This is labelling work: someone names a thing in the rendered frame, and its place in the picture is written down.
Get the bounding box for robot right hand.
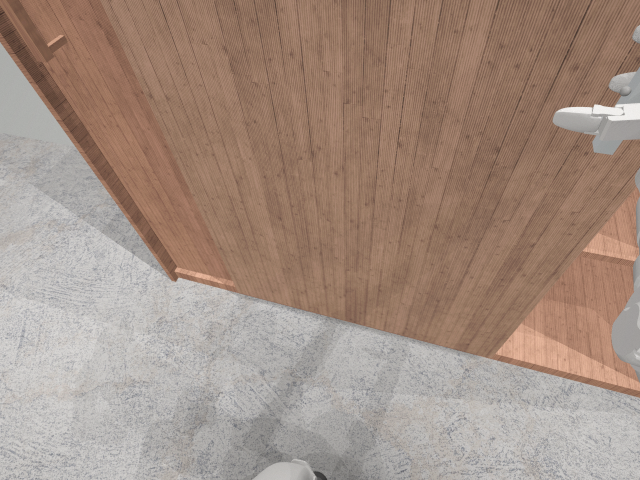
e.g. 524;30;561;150
553;25;640;141

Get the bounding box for handle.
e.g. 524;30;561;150
592;67;640;155
0;0;54;63

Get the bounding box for right robot upper arm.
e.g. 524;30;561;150
612;286;640;382

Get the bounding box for left robot shin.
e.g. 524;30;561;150
291;459;315;476

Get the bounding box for wardrobe door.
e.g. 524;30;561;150
19;0;232;281
100;0;640;358

